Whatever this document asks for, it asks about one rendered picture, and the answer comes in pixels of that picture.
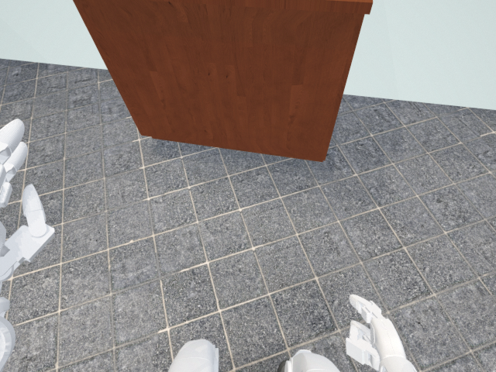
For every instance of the robot right forearm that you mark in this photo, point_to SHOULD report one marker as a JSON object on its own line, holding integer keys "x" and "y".
{"x": 396, "y": 364}

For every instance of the robot left hand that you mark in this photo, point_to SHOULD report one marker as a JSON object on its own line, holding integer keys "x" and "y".
{"x": 26, "y": 242}

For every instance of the robot right hand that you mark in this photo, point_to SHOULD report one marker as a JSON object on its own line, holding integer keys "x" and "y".
{"x": 371, "y": 346}

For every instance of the robot left thigh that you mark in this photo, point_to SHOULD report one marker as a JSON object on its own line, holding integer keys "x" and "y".
{"x": 196, "y": 356}

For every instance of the counter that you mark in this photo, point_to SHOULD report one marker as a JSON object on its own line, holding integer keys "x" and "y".
{"x": 261, "y": 76}

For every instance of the robot thigh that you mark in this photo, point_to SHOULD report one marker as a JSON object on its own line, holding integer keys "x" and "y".
{"x": 309, "y": 362}
{"x": 196, "y": 356}

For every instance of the robot left forearm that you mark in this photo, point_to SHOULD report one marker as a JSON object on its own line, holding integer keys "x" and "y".
{"x": 7, "y": 334}

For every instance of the robot right thigh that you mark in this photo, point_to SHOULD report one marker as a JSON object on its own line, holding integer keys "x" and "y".
{"x": 309, "y": 362}

